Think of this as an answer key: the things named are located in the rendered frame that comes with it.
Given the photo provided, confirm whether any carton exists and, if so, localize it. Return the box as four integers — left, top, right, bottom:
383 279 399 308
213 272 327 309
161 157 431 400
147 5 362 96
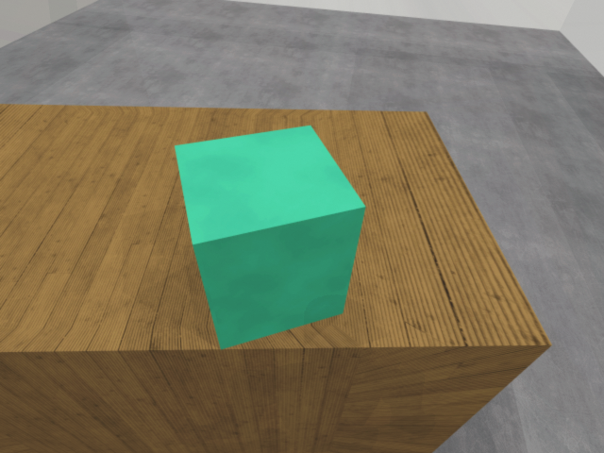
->
175 126 366 349

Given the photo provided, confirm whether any pedestal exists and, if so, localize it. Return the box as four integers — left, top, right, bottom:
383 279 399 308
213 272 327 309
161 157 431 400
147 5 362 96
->
0 104 552 453

